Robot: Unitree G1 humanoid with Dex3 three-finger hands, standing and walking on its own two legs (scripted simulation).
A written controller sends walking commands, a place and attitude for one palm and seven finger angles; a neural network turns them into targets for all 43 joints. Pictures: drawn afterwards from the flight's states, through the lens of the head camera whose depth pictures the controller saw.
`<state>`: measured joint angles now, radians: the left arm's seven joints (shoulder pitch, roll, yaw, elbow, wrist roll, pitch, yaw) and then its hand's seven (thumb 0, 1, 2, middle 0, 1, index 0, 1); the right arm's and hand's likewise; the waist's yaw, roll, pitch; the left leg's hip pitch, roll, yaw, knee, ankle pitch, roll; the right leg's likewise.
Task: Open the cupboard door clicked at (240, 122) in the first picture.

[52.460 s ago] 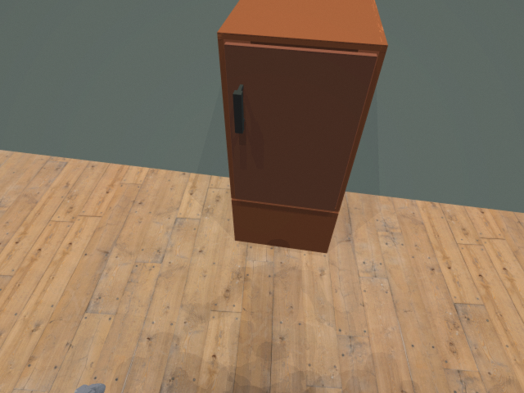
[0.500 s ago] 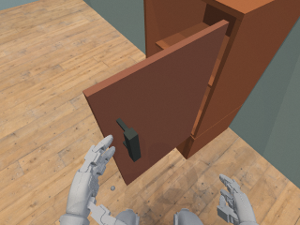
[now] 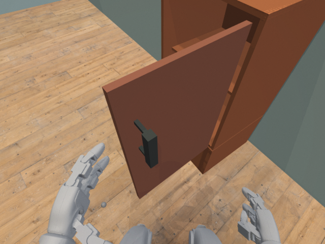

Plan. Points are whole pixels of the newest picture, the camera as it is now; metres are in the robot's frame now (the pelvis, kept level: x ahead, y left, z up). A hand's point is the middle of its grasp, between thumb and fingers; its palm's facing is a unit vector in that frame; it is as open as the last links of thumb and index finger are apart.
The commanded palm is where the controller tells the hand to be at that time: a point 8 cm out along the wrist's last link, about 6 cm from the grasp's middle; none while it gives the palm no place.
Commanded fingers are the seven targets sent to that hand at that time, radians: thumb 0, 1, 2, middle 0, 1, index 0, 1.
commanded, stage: draw the hand back to the body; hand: left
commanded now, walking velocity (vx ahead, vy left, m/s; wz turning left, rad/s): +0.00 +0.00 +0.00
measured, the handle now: (145, 144) +0.33 +0.07 +0.07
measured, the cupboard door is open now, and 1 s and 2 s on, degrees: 93 93 93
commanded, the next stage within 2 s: step back with the hand held close in 1.46 s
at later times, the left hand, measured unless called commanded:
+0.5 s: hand (52, 178) +0.21 +0.20 +0.16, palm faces +0.13 -0.96 -0.26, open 15.6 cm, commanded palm +0.17 +0.26 +0.18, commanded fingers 0.00 -0.08 0.48 -0.17 -0.30 -0.17 -0.30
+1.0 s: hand out of the picture +0.24 +0.26 +0.24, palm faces +0.40 -0.82 -0.42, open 10.1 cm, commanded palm +0.19 +0.31 +0.26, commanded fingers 0.00 0.80 0.86 -0.20 -0.30 -0.20 -0.30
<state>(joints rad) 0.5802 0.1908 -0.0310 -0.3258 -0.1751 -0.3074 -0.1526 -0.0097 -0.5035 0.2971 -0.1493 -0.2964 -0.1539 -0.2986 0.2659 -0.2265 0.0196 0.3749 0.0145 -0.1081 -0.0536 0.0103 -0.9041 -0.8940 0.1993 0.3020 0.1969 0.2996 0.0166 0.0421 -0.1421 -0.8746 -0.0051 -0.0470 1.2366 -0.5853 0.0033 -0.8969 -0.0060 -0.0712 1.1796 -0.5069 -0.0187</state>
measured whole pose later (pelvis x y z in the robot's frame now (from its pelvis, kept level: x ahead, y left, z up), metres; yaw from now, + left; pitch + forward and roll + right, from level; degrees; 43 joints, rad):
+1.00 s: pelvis +0.05 +0.01 +0.09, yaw -1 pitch -2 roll -1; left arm 0.52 0.35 0.29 -0.45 -0.05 -0.05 0.13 0.01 0.45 0.71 -0.19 -0.30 -0.20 -0.30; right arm 0.24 -0.23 0.05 0.58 0.00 -0.14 -0.10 0.01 -0.90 -0.89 0.20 0.30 0.20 0.30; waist 0.06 0.07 -0.02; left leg -0.16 -0.01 -0.01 0.56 -0.36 0.03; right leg -0.20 -0.01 -0.03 0.53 -0.29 0.01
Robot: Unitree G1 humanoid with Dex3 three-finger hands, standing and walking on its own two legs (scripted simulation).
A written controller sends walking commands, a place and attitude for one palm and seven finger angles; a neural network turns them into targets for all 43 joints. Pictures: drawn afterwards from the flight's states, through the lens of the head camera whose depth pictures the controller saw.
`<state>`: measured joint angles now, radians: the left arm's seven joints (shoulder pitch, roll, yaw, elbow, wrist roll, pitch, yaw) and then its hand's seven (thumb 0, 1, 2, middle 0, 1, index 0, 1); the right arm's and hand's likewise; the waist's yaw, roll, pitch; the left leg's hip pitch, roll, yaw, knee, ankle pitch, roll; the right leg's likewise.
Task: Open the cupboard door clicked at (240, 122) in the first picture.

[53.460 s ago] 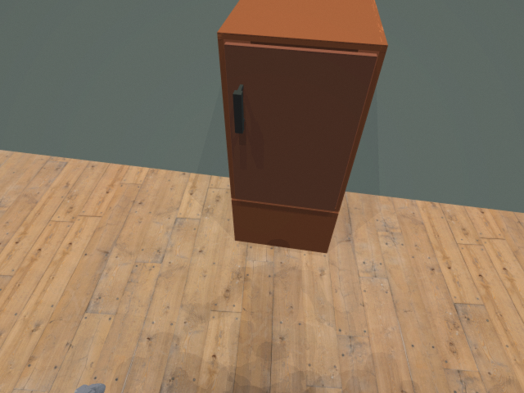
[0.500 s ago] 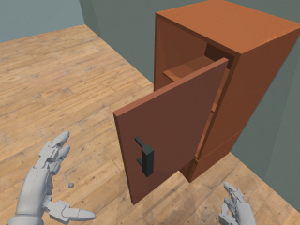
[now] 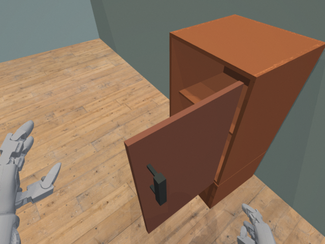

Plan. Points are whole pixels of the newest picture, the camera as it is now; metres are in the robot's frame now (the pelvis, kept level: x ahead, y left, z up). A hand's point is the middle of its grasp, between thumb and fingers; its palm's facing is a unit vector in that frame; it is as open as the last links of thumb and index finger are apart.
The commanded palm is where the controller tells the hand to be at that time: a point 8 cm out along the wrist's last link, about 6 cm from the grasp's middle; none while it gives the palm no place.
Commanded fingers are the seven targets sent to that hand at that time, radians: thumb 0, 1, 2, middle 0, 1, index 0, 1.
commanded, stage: draw the hand back to the body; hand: left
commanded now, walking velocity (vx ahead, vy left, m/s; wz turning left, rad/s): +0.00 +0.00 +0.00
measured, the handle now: (156, 184) +0.28 +0.06 -0.02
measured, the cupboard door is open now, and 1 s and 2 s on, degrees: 93 93 93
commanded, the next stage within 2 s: step back with the hand held close in 0.46 s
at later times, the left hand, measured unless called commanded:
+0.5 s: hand (37, 178) +0.18 +0.25 +0.17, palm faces +0.46 -0.79 -0.40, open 7.5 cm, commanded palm +0.13 +0.28 +0.18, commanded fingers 0.00 0.90 0.90 -0.20 -0.30 -0.20 -0.30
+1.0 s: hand (25, 190) +0.15 +0.26 +0.17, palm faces +0.35 -0.77 -0.53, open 7.4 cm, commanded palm +0.10 +0.30 +0.18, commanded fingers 0.00 0.90 0.90 -0.20 -0.30 -0.20 -0.30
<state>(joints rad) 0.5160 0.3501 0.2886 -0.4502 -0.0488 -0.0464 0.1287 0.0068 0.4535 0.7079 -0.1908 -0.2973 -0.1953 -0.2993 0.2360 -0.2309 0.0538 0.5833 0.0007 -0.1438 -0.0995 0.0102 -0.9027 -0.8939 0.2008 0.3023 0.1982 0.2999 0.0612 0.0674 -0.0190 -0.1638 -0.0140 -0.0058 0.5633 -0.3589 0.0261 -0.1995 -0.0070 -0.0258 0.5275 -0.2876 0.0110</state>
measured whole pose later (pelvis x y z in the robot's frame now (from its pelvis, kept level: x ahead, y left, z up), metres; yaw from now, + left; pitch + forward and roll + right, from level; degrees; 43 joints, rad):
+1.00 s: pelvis -0.06 +0.00 +0.01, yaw -2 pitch -1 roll +0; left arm 0.57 0.43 0.42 -0.48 -0.03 -0.17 0.13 0.02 0.88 0.90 -0.21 -0.30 -0.22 -0.30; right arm 0.18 -0.24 -0.01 0.57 0.00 -0.04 -0.10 0.01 -0.90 -0.89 0.20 0.30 0.20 0.30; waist 0.00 0.01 0.04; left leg -0.23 -0.02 0.04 0.48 -0.23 0.04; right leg -0.29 -0.02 0.02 0.46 -0.15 0.02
